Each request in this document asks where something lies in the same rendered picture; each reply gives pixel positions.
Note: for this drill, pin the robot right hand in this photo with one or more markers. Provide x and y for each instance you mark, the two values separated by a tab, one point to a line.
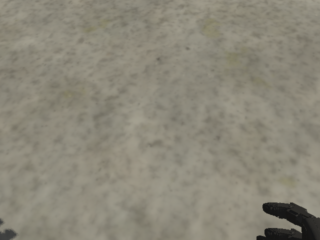
310	225

